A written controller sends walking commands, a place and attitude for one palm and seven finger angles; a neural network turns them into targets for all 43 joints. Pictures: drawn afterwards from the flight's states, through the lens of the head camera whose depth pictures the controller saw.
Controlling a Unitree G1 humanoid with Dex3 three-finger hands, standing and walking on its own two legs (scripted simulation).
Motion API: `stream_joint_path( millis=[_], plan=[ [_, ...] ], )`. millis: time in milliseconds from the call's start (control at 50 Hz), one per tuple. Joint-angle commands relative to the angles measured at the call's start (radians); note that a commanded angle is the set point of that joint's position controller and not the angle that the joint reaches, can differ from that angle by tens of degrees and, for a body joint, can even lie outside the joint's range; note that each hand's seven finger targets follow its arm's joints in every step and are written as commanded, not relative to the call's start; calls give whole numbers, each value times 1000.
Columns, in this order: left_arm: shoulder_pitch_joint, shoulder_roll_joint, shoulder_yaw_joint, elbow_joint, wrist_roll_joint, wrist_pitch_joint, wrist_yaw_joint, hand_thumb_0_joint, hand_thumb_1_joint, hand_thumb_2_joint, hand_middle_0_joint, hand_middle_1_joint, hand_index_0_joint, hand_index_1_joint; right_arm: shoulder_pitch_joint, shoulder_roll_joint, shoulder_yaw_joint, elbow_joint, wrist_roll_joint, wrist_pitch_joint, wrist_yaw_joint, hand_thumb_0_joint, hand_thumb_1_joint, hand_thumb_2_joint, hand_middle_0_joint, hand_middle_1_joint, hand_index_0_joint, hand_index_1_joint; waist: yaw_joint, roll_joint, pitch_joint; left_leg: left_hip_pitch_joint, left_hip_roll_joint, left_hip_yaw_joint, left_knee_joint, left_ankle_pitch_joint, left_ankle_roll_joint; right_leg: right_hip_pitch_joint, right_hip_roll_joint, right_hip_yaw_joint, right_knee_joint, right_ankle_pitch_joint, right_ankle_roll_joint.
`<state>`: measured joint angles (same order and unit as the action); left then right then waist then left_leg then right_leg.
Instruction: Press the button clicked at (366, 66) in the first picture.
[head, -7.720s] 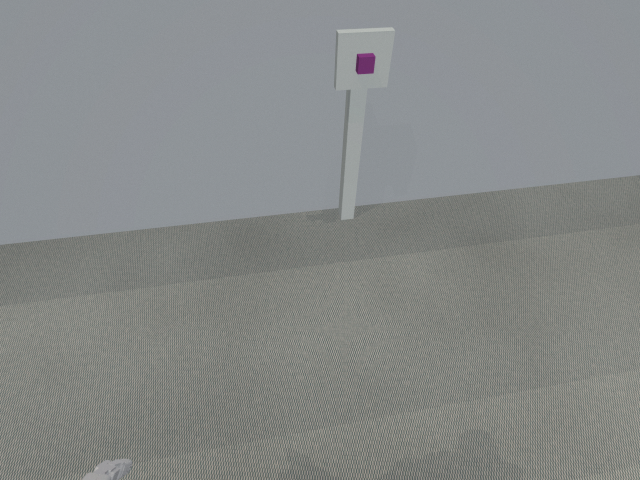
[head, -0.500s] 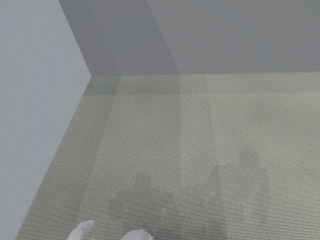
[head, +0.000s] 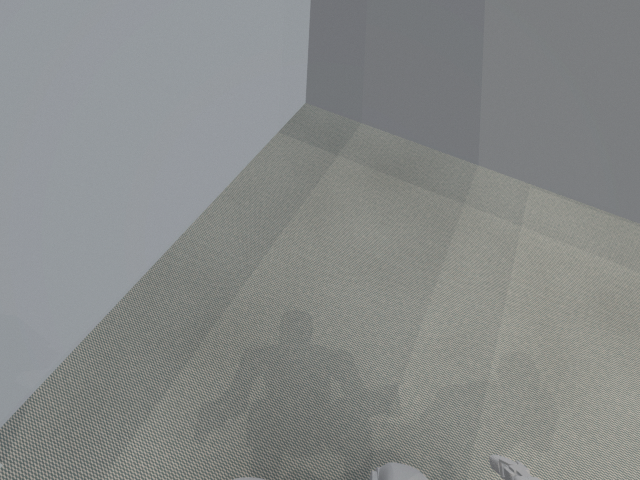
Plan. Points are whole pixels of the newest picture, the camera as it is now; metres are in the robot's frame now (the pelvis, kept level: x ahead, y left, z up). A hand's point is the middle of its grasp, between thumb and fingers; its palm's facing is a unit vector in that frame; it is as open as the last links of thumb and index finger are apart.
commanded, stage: turn to face it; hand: left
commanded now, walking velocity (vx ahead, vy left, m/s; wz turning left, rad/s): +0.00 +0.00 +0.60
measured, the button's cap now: out of the picture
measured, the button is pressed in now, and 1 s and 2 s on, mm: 0 0 0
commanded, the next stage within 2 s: take the last steps up to it in 1.74 s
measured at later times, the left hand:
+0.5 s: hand out of the picture +0.04 +0.16 -0.13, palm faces +0.29 -0.91 -0.31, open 7.4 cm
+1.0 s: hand out of the picture -0.11 +0.21 -0.16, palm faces +0.60 -0.76 -0.25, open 7.4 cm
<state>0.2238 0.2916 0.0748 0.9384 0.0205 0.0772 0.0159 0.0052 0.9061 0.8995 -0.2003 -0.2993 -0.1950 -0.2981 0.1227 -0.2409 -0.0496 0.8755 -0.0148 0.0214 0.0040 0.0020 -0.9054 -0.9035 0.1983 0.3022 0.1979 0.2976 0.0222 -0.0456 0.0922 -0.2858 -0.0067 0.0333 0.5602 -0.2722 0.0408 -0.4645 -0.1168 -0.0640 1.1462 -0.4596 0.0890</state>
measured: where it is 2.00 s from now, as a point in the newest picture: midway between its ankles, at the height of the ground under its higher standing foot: outside the picture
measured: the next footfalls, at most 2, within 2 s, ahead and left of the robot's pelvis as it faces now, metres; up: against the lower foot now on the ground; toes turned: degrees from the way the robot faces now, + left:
right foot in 0.32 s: +0.05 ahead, -0.15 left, +0.00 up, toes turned +10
left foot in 0.78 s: -0.04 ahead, +0.10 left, +0.00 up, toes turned +34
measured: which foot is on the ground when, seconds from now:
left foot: down 0.00-0.32, up 0.34-0.76, down 0.78-1.00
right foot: up 0.00-0.30, down 0.32-0.80, up 0.82-1.00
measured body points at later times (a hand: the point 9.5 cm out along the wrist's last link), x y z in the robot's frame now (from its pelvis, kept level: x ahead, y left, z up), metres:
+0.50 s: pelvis -0.01 -0.06 +0.01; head +0.03 -0.09 +0.45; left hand +0.02 +0.21 -0.11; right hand +0.11 -0.30 -0.16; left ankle -0.06 +0.09 -0.64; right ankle +0.01 -0.15 -0.73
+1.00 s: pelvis -0.04 -0.01 +0.01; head -0.03 +0.03 +0.45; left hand -0.14 +0.25 -0.15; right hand +0.20 -0.16 -0.11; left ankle -0.07 +0.07 -0.73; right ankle +0.05 -0.16 -0.64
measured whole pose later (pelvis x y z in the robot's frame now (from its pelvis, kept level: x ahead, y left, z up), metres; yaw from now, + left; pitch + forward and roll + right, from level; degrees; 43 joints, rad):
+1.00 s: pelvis -0.04 -0.01 +0.01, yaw +35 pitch -1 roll -2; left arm 0.20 0.28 0.07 0.92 0.02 0.07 0.01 0.00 0.91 0.90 -0.20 -0.30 -0.19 -0.30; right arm 0.15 -0.23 -0.04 0.89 -0.01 0.03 0.00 0.00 -0.90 -0.90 0.20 0.30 0.20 0.30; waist 0.02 -0.03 0.07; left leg -0.26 -0.02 -0.01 0.50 -0.23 0.05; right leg -0.49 -0.11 -0.03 1.14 -0.38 0.09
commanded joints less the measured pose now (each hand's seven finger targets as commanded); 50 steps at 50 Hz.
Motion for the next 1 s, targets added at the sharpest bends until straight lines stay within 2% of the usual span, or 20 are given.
stream_joint_path(
  millis=[0,160,260,280,300,320,340,360,400,440,540,660,720,740,760,780,800,840,880,980],
  plan=[
    [-26,63,15,-105,-2,-39,-5,0,900,900,-200,-300,-200,-300,39,-201,-53,-48,-2,-10,-11,0,-900,-900,200,300,200,300,-37,176,-131,130,223,-245,-225,380,103,-57,3,53,-25,75,16],
    [-98,47,8,-157,-8,-46,4,0,900,900,-200,-300,-200,-300,76,-211,-67,-41,-10,5,-4,0,-900,-900,200,300,200,300,-60,201,-105,86,213,-404,-226,256,132,16,58,63,-278,26,9],
    [9,50,11,-148,-17,-68,11,0,900,900,-200,-300,-200,-300,42,-198,-76,-55,-4,10,-2,0,-900,-900,200,300,200,300,-9,192,-168,2,148,-428,-107,347,86,274,106,43,-636,170,-11],
    [53,79,17,-140,-15,-78,15,0,900,900,-200,-300,-200,-300,42,-166,-73,-59,3,10,1,0,-900,-900,200,300,200,300,13,128,-194,-91,99,-397,-37,232,37,412,50,84,-793,247,-21],
    [64,174,37,-141,2,-89,24,0,900,900,-200,-300,-200,-300,76,-87,-61,-73,13,9,7,0,-900,-900,200,300,200,300,18,-164,-200,-305,-34,-223,174,-87,-53,562,-214,339,-909,209,-102],
    [41,218,37,-156,3,-83,26,0,900,900,-200,-300,-200,-300,56,-102,-63,-92,1,9,4,0,-900,-900,200,300,200,300,19,-250,-167,-353,-77,-120,396,-321,-91,439,-396,478,-911,323,-207],
    [1,181,27,-168,1,-79,27,0,900,900,-200,-300,-200,-300,56,-133,-72,-85,-6,15,8,0,-900,-900,200,300,200,300,-2,-128,-134,-317,-30,-151,537,-284,-80,335,-365,381,-891,312,-239],
    [-55,125,25,-173,-3,-85,31,0,900,900,-200,-300,-200,-300,71,-127,-76,-57,-9,28,12,0,-900,-900,200,300,200,300,-31,-181,-105,-317,-7,-159,590,-235,-82,293,-309,326,-897,315,-213],
    [-103,81,2,-179,-6,-87,20,0,900,900,-200,-300,-200,-300,96,-113,-71,-18,-11,36,24,0,-900,-900,200,300,200,300,-60,-118,-40,-318,16,-102,673,-120,-103,278,-205,159,-849,405,-181],
    [-64,72,0,-167,-4,-91,19,0,900,900,-200,-300,-200,-300,101,-95,-66,-10,-8,39,28,0,-900,-900,200,300,200,300,-49,-144,-49,-319,19,-71,674,-84,-117,313,-183,77,-828,485,-170],
    [31,103,10,-127,4,-86,21,0,900,900,-200,-300,-200,-300,15,-88,-54,-24,-5,44,30,0,-900,-900,200,300,200,300,-2,-150,-58,-300,42,-22,528,-123,-133,387,-220,37,-814,537,-194],
    [64,144,26,-97,12,-75,16,0,900,900,-200,-300,-200,-300,-44,-67,-33,-44,6,24,30,0,-900,-900,200,300,200,300,31,-191,-95,-154,33,61,225,-177,-107,410,-256,-21,-726,680,-201],
    [46,153,34,-90,3,-67,12,0,900,900,-200,-300,-200,-300,35,-89,-36,-32,3,10,24,0,-900,-900,200,300,200,300,-11,-155,-150,7,15,88,-13,-18,-86,379,-241,-93,-594,664,-144],
    [41,142,31,-94,-6,-63,9,0,900,900,-200,-300,-200,-300,97,-129,-46,-15,1,2,25,0,-900,-900,200,300,200,300,-51,-58,-192,158,33,49,-140,134,-70,295,-218,-125,-457,585,-100],
    [43,84,23,-122,-13,-58,3,0,900,900,-200,-300,-200,-300,154,-242,-74,-13,-4,-8,19,0,-900,-900,200,300,200,300,-84,238,-236,355,258,-252,-189,412,20,32,-95,-151,-230,178,-24],
    [-19,33,1,-167,-10,-54,3,0,900,900,-200,-300,-200,-300,226,-314,-91,4,5,-6,9,0,-900,-900,200,300,200,300,-119,374,-253,387,429,-453,-177,813,146,-137,-12,-69,-67,-250,14],
    [-50,66,5,-173,-4,-45,7,0,900,900,-200,-300,-200,-300,243,-300,-85,20,2,0,5,0,-900,-900,200,300,200,300,-119,245,-243,344,442,-383,-153,741,191,-130,-32,8,19,-213,-6],
    [-83,58,14,-141,-4,-39,8,0,900,900,-200,-300,-200,-300,138,-236,-68,-5,-4,-4,-14,0,-900,-900,200,300,200,300,-89,272,-157,227,323,-330,-183,571,145,-149,-33,48,58,-70,0],
    [-50,66,18,-114,-2,-41,-4,0,900,900,-200,-300,-200,-300,50,-195,-49,-33,-4,-8,-14,0,-900,-900,200,300,200,300,-45,211,-105,131,243,-260,-217,442,96,-100,-21,54,57,48,4],
    [-31,67,18,-106,0,-36,-3,0,900,900,-200,-300,-200,-300,56,-193,-51,-39,0,-9,-9,0,-900,-900,200,300,200,300,-34,181,-92,80,204,-283,-274,230,93,-61,6,61,-25,122,20]
  ],
)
